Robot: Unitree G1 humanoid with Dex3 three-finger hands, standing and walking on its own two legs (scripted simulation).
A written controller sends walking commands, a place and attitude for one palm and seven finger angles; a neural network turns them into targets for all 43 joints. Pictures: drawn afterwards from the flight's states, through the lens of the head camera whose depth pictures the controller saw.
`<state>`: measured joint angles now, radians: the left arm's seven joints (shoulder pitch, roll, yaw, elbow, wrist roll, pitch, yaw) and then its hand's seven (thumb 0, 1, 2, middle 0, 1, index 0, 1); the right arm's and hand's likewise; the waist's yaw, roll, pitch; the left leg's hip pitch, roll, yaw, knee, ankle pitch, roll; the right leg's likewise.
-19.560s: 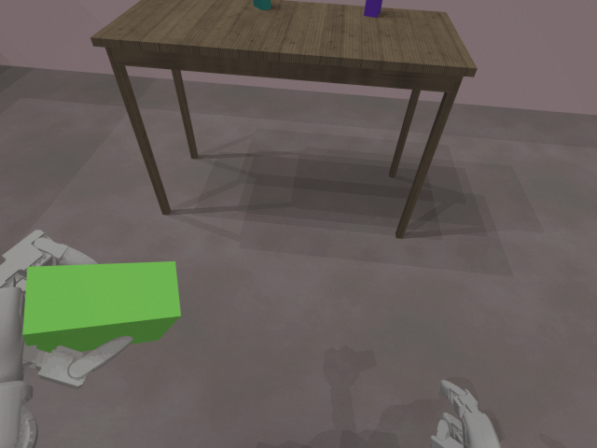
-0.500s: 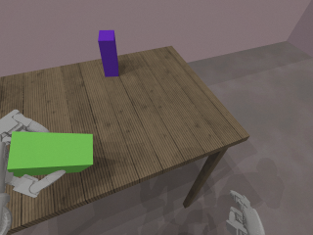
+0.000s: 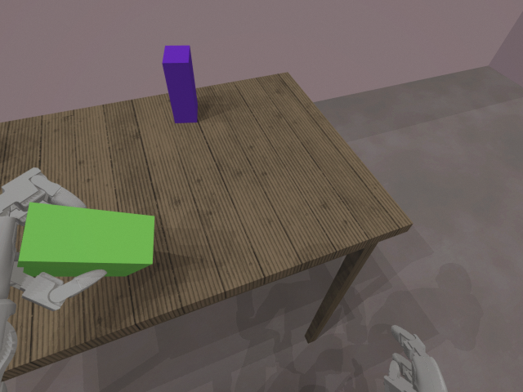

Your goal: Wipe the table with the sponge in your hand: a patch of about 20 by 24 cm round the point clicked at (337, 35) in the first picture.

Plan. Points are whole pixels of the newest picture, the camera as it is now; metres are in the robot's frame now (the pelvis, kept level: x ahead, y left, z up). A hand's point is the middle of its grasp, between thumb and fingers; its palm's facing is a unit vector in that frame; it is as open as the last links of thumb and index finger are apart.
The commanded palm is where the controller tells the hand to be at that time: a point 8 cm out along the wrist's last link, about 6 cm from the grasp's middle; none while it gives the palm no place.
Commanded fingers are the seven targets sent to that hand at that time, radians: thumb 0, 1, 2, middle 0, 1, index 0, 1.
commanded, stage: come to a stop and stand still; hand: left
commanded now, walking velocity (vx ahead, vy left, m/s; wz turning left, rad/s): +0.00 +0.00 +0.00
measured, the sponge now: (104, 246) +0.25 +0.23 +0.13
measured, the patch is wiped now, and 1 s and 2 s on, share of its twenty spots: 0.00 0.00 0.00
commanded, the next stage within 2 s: look again from close up in 0.64 s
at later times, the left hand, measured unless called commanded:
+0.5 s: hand (50, 238) +0.23 +0.27 +0.16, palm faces +0.44 -0.84 -0.32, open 10.2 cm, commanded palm +0.17 +0.29 +0.17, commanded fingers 0.00 0.10 1.30 -1.20 -1.60 -1.20 -1.60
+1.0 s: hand (50, 247) +0.23 +0.27 +0.15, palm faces +0.37 -0.85 -0.38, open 10.2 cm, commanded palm +0.17 +0.31 +0.17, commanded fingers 0.00 0.10 1.30 -1.20 -1.60 -1.20 -1.60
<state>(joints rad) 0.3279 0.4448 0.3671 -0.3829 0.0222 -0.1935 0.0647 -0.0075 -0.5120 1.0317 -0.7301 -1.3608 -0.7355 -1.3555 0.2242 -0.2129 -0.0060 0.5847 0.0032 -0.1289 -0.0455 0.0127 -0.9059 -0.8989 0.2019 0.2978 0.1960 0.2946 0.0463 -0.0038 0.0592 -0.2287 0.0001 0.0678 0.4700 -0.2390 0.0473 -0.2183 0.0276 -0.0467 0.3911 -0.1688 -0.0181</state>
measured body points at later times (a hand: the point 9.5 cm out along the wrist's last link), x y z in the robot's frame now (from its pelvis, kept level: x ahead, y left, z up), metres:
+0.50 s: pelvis +0.01 +0.01 +0.00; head +0.03 +0.04 +0.45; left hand +0.20 +0.31 +0.18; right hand +0.20 -0.20 -0.06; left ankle +0.01 +0.08 -0.74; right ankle +0.03 -0.11 -0.74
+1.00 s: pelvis +0.01 +0.03 +0.00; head +0.04 +0.05 +0.45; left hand +0.20 +0.32 +0.17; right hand +0.19 -0.19 -0.07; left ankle +0.01 +0.08 -0.74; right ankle +0.03 -0.11 -0.74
